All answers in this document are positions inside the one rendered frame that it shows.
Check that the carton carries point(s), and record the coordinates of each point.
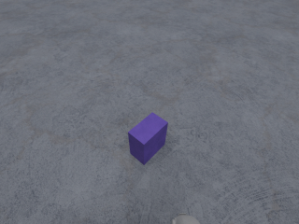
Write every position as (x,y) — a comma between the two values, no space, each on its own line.
(147,137)

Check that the right robot thigh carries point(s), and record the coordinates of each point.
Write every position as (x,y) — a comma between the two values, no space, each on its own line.
(185,219)

